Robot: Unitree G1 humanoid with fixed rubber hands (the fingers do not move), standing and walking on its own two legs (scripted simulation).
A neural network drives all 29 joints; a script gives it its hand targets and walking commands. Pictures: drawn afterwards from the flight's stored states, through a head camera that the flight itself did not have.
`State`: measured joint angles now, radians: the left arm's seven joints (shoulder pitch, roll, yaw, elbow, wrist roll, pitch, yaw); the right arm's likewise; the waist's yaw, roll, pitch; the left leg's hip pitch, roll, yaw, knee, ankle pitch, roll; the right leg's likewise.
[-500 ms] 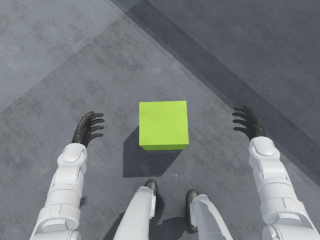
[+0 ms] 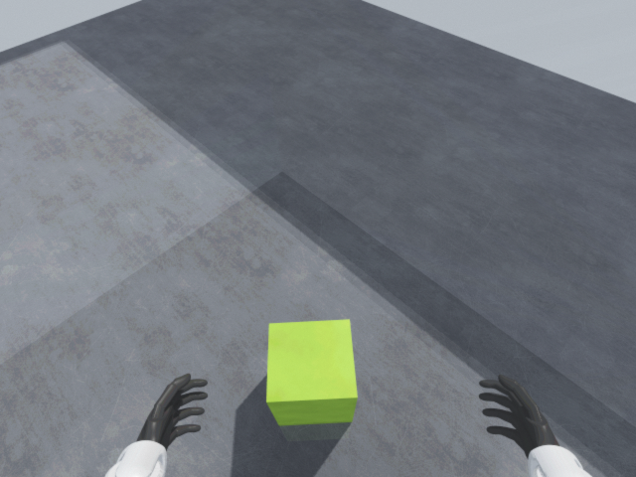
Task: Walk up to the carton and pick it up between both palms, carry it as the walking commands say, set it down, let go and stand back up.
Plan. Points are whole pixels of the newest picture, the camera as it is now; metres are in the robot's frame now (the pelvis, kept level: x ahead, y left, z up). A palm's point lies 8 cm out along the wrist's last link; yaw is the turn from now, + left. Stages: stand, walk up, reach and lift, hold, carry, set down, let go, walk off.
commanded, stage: let go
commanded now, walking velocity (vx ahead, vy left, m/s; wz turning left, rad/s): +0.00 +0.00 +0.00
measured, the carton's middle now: (312, 375) +0.41 +0.06 -0.63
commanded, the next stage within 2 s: stand in 0.38 s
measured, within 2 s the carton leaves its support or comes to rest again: neither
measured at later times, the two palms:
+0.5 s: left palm (126, 444) +0.15 +0.28 -0.08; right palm (548, 464) +0.14 -0.25 -0.08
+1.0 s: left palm (103, 464) +0.13 +0.31 -0.10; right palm out of the picture +0.12 -0.27 -0.09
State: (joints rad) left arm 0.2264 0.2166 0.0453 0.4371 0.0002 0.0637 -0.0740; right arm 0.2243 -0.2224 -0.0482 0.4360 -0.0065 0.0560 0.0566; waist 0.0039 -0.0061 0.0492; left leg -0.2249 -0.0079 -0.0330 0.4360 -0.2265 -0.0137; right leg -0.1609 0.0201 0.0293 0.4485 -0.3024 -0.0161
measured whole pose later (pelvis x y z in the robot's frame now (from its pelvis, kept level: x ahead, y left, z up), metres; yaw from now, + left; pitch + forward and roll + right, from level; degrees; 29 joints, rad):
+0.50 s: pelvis +0.00 +0.01 +0.00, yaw +0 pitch -1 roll +0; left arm 0.21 0.29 0.04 0.53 0.04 0.09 0.00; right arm 0.21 -0.27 -0.03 0.61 -0.04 0.05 0.00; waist 0.00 -0.02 0.02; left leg -0.21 -0.02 -0.02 0.51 -0.27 0.00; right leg -0.14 0.01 0.04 0.49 -0.33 0.00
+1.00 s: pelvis +0.01 +0.02 +0.00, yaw -1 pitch -1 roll +0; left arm 0.20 0.36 0.02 0.79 0.03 0.01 0.02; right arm 0.15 -0.34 -0.03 0.86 -0.03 0.00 -0.02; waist -0.01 -0.03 0.00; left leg -0.18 -0.02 0.00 0.46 -0.27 0.02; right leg -0.10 0.00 0.06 0.43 -0.31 0.02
